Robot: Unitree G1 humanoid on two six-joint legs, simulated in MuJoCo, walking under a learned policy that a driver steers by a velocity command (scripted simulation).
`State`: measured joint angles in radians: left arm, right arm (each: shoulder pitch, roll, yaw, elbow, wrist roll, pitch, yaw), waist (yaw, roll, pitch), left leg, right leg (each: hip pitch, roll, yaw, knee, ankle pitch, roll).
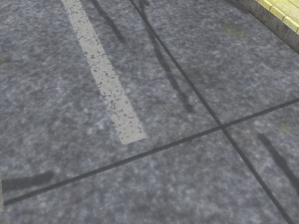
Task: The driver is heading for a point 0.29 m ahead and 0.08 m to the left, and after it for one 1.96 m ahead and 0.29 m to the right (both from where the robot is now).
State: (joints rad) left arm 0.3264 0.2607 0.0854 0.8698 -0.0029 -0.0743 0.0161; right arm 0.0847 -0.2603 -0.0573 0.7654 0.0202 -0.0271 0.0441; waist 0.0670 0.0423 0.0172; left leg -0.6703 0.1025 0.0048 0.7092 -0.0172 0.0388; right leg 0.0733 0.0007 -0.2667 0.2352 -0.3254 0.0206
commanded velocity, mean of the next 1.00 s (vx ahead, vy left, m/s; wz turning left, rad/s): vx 0.16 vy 0.00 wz -0.24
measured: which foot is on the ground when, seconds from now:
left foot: up 0.00-0.08, down 0.10-0.62, up 0.64-1.00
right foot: down 0.00-0.08, up 0.10-0.60, down 0.62-1.00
